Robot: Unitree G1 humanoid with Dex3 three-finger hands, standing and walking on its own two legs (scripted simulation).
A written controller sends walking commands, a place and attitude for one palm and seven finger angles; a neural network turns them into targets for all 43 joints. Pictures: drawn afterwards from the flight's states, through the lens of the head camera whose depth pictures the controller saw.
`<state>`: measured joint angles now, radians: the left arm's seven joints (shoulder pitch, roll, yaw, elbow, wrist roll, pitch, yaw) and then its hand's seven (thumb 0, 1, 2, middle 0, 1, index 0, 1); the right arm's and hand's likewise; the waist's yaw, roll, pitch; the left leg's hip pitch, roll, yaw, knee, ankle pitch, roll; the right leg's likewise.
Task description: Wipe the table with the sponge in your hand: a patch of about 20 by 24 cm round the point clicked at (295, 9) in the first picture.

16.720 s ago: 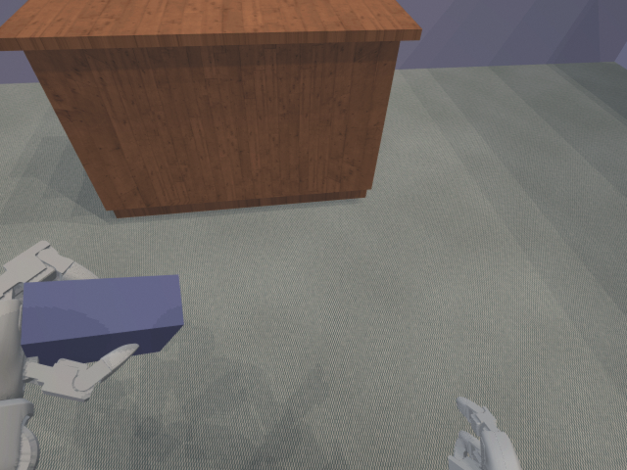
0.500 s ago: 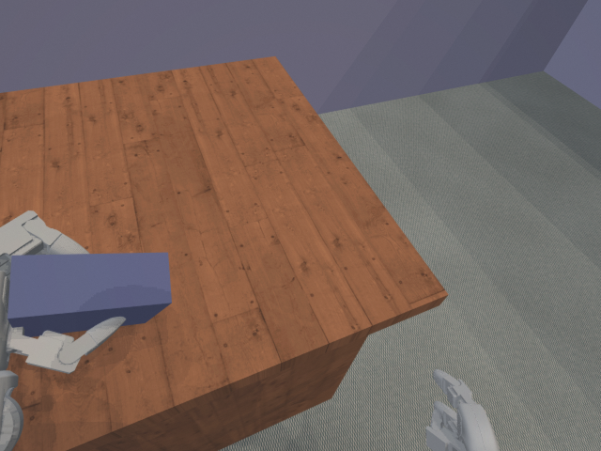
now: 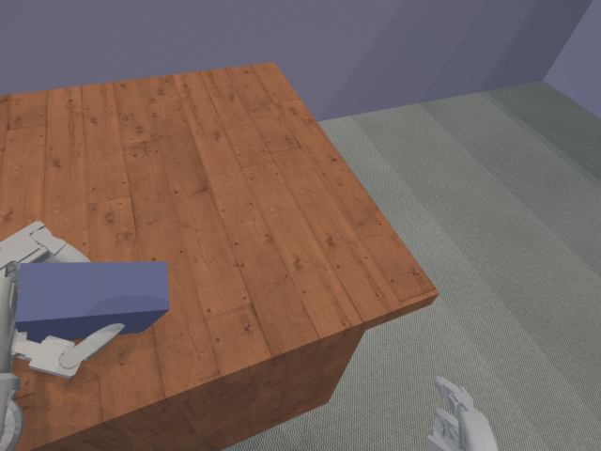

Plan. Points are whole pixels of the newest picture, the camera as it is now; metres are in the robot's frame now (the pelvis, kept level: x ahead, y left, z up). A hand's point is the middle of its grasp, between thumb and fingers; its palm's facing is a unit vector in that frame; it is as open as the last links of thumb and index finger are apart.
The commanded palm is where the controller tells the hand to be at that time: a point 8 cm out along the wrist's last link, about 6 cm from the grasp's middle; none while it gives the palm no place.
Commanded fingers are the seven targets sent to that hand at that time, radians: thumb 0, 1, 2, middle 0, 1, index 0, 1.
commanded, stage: come to a stop and stand still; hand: left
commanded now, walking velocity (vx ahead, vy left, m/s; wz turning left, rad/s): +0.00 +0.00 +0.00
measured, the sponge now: (114, 302) +0.23 +0.23 +0.12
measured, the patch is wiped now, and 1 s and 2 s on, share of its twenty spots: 0.00 0.00 0.00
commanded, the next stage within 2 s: look again from close up in 0.48 s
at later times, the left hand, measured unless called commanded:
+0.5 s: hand (66, 285) +0.23 +0.26 +0.15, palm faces +0.39 -0.85 -0.36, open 9.2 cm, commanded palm +0.17 +0.29 +0.18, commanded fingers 0.00 0.10 1.30 -1.20 -1.60 -1.20 -1.60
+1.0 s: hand (56, 288) +0.22 +0.27 +0.16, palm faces +0.38 -0.85 -0.37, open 9.2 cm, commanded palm +0.16 +0.30 +0.18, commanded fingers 0.00 0.10 1.30 -1.20 -1.60 -1.20 -1.60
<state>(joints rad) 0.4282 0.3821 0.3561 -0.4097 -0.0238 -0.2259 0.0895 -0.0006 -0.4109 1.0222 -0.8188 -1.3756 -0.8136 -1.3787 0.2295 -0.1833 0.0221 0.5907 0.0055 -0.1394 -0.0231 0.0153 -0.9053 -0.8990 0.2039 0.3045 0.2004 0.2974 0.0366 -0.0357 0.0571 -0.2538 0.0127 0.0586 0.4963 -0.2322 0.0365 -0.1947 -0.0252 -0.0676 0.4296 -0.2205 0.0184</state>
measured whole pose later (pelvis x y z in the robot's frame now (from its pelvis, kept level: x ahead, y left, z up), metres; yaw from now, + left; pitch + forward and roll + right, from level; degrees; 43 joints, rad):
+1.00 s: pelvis +0.00 +0.02 +0.00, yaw +1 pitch -1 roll -2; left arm 0.43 0.37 0.34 -0.52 -0.03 -0.18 0.12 0.00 -0.41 1.03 -0.81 -1.39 -0.81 -1.39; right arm 0.20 -0.18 0.02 0.58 0.01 -0.11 -0.04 0.02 -0.91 -0.90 0.20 0.30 0.20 0.30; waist 0.03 -0.04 0.09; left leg -0.23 -0.01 0.05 0.47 -0.22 0.06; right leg -0.15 -0.05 -0.08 0.37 -0.20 0.04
